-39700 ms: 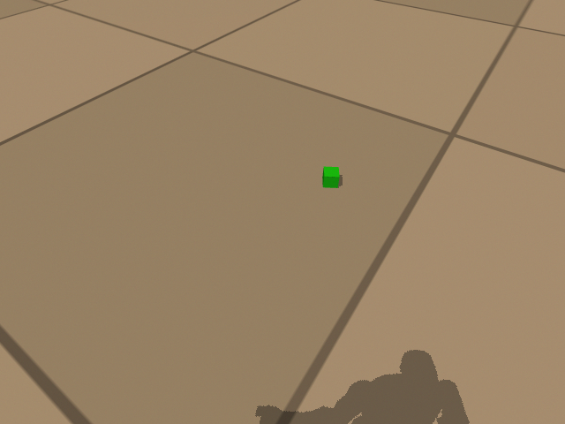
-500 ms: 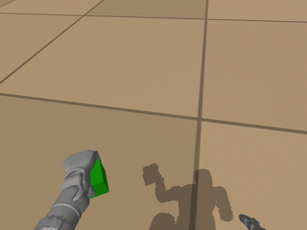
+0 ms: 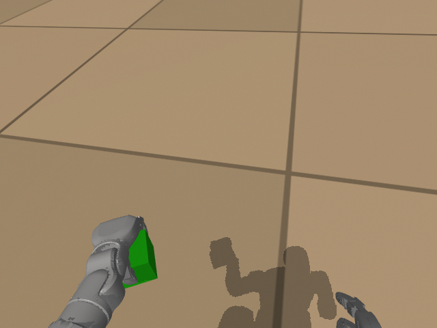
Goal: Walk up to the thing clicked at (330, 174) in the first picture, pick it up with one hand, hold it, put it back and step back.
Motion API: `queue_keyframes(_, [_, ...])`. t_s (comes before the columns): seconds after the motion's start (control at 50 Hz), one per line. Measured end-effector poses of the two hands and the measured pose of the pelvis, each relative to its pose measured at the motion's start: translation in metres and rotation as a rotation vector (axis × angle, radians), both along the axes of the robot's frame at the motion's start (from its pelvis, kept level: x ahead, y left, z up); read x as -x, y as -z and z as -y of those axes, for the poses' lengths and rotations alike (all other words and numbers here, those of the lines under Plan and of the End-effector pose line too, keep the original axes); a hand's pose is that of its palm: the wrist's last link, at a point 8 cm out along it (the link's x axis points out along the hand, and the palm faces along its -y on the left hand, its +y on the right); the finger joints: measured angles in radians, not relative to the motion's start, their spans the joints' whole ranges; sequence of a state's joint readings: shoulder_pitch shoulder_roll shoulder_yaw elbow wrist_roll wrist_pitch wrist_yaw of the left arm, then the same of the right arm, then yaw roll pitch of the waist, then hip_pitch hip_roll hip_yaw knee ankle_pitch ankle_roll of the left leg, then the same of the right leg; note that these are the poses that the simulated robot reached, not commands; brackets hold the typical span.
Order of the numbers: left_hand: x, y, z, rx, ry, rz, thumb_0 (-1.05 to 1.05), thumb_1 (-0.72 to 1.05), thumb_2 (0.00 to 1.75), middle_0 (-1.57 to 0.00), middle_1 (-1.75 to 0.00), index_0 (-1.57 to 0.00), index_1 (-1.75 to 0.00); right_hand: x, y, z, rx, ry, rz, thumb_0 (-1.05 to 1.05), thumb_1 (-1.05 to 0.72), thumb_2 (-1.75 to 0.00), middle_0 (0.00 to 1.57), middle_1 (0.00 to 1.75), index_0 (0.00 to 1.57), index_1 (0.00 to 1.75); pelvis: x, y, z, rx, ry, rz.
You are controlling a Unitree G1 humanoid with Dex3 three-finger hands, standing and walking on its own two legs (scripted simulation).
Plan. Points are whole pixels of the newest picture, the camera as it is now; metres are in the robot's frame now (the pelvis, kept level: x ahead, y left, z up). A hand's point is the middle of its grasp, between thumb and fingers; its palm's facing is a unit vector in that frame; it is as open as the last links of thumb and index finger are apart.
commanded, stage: hold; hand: left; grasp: from above
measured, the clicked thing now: (133, 259) +0.30 +0.21 -0.07
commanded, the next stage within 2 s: crouch in 0.96 s
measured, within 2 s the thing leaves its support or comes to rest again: neither
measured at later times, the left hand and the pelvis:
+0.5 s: hand (122, 246) +0.30 +0.22 -0.02, palm faces -0.42 -0.15 -0.89, open 10.8 cm; pelvis +0.01 +0.00 +0.00, yaw +0 degrees
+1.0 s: hand (121, 240) +0.31 +0.22 -0.01, palm faces -0.42 -0.15 -0.90, open 10.8 cm; pelvis +0.02 +0.00 +0.01, yaw +0 degrees
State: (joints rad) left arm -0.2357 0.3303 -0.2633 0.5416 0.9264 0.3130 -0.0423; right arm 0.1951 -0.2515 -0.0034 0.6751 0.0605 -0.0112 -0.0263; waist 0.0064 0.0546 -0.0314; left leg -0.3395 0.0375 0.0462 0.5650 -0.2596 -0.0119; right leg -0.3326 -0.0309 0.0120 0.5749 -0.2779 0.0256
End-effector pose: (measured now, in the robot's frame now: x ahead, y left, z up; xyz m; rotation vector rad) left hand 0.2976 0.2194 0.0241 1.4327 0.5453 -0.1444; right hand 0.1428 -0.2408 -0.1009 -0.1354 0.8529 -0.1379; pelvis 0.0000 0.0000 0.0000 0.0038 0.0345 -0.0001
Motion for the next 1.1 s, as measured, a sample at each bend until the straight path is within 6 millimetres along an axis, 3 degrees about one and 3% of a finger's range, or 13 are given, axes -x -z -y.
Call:
queue_keyframes(0.5, [-0.011, -0.015, -0.005, -0.003, -0.006, -0.01, -0.01, -0.2, 0.66, -0.69, -0.62, -0.7, -0.59, -0.014, -0.005, -0.002, -0.007, -0.005, 0.007, 0.01, -0.91, -0.9, 0.19, 0.3, 0.2, 0.3, -0.009, -0.005, 0.0, -0.001, 0.003, 0.008])
queue_keyframes(1.1, [-0.019, -0.024, -0.007, -0.008, 0.006, -0.004, -0.01, -0.21, 0.66, -0.69, -0.62, -0.7, -0.59, -0.015, -0.006, 0.0, -0.013, 0.009, -0.021, 0.01, -0.91, -0.9, 0.19, 0.3, 0.2, 0.3, -0.016, -0.008, 0.0, -0.001, 0.006, 0.017])
